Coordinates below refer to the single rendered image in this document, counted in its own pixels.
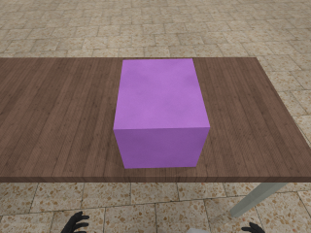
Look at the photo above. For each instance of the carton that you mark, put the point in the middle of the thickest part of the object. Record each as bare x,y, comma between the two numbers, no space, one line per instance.
160,119

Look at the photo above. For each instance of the left robot hand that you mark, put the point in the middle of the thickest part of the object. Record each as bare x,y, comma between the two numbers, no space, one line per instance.
72,224

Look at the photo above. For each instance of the table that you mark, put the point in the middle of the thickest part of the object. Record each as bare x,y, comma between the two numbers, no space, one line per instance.
57,118

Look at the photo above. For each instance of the right robot hand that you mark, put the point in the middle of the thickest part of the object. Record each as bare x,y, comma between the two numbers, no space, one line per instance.
253,229

